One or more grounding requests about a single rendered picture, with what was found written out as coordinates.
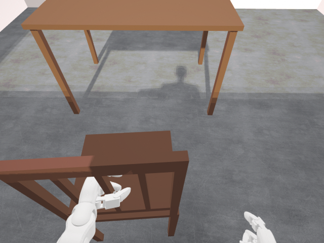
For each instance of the left robot hand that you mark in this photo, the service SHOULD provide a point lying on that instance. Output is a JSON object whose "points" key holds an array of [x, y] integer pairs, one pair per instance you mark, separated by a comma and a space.
{"points": [[91, 190]]}

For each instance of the table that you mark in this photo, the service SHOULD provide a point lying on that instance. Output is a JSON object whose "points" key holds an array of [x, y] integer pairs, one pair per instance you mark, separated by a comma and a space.
{"points": [[175, 15]]}

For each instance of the right robot hand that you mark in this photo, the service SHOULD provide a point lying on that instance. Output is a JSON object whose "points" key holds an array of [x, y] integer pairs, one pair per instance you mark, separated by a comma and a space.
{"points": [[264, 235]]}

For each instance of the left robot forearm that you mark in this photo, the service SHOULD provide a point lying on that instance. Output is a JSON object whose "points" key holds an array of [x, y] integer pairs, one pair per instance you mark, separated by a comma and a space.
{"points": [[80, 225]]}

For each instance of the chair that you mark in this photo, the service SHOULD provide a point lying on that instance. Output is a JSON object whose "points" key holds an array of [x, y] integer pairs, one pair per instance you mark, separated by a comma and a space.
{"points": [[148, 165]]}

